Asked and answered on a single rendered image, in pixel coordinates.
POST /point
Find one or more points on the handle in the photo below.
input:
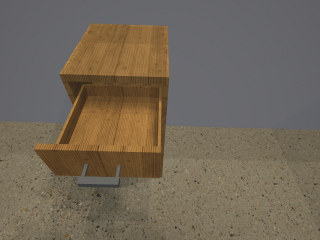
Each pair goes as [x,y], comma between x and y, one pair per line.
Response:
[99,182]

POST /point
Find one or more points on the cabinet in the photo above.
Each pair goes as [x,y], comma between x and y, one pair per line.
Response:
[121,54]

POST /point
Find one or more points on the drawer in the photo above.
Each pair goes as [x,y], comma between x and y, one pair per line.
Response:
[109,125]

